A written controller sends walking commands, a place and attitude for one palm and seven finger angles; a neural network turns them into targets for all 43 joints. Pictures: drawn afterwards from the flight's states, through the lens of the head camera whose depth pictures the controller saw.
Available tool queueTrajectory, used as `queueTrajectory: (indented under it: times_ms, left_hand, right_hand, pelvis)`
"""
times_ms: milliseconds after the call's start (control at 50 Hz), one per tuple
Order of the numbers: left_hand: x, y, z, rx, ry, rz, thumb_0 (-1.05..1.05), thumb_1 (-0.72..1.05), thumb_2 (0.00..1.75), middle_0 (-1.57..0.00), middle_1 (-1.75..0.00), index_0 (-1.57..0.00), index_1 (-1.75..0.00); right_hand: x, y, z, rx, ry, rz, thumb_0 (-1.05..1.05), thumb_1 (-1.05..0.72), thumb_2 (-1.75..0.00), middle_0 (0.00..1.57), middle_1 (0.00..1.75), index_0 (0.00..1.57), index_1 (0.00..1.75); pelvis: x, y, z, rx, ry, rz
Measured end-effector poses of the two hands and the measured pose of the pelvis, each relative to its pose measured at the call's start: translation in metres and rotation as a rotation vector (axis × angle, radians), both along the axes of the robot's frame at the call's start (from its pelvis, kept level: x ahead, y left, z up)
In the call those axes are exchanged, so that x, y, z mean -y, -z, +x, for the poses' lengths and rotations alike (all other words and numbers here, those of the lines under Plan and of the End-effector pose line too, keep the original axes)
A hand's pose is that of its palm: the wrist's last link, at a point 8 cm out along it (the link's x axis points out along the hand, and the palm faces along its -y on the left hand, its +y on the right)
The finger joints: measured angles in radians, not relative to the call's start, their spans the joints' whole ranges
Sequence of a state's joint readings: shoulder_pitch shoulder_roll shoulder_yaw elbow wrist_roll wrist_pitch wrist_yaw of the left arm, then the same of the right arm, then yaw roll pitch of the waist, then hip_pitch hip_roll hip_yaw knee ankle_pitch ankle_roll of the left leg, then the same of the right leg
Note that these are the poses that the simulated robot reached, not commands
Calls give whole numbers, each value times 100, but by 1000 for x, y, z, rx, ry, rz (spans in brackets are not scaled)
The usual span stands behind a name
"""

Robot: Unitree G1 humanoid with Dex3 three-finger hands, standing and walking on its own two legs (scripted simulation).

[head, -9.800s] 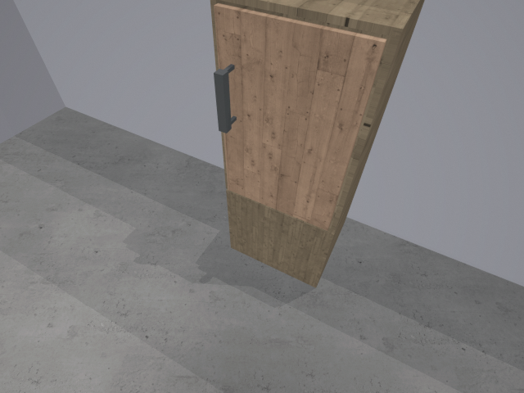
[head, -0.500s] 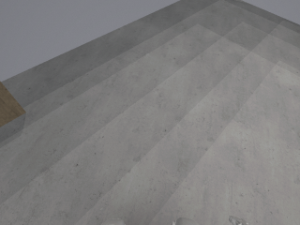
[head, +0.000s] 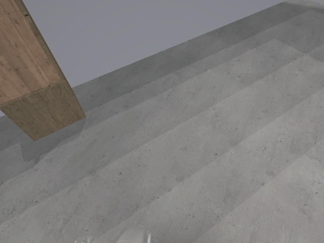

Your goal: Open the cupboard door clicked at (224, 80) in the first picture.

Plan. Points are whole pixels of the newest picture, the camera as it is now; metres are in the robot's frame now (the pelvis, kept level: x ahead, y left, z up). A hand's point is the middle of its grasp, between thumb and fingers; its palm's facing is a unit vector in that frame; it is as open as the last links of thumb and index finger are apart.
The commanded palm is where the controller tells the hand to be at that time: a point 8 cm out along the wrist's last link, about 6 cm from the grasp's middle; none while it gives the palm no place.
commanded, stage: turn to face it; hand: left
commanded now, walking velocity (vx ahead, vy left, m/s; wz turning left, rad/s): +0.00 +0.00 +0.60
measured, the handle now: out of the picture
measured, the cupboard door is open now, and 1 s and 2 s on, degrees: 0 0 0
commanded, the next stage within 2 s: take the last steps up to it in 0.84 s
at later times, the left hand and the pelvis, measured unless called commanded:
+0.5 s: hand out of the picture +0.02 +0.29 -0.17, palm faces +0.33 -0.91 -0.25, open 7.4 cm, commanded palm none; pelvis +0.00 +0.05 +0.00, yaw +17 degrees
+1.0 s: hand out of the picture -0.04 +0.19 -0.16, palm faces +0.50 -0.83 -0.24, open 7.3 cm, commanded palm none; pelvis +0.01 +0.01 +0.00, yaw +30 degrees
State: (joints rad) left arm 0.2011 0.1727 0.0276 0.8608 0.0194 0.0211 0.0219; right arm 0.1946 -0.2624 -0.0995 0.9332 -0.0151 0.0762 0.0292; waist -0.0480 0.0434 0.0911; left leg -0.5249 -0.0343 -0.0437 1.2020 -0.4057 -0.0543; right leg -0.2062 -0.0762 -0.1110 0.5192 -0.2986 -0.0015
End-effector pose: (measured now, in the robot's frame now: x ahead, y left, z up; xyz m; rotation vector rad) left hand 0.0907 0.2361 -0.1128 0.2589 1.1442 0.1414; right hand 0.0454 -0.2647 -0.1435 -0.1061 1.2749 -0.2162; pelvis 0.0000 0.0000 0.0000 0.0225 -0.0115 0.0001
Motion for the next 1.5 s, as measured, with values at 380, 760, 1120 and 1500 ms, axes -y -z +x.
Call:
queueTrajectory:
  times_ms: [380, 760, 1120, 1500]
  left_hand:
    - [-79, 44, -118, -169, -357, -52, 0, 91, 90, -20, -30, -20, -30]
    - [-47, 8, -75, 64, -426, 12, 0, 91, 90, -20, -30, -20, -30]
    - [7, 28, -215, -148, -702, -108, 0, 91, 90, -20, -30, -20, -30]
    - [-82, 17, -131, -34, -667, -105, 0, 91, 90, -19, -30, -19, -30]
  right_hand:
    - [-84, -30, 119, 139, -375, -110, 0, -91, -90, 20, 30, 20, 30]
    - [-70, 8, 108, 7, -445, 4, 0, -90, -90, 20, 30, 20, 30]
    - [-111, -11, 142, 4, -660, -32, 1, -91, -90, 19, 30, 20, 30]
    - [-156, -3, 82, -159, -605, 3, 0, -90, -90, 20, 30, 20, 30]
  pelvis:
    - [-47, 10, 1, -6, -242, -41]
    - [-12, 10, 12, -2, -409, -21]
    - [-25, 2, 3, 5, -566, 1]
    - [-91, -4, 45, 29, -591, 3]
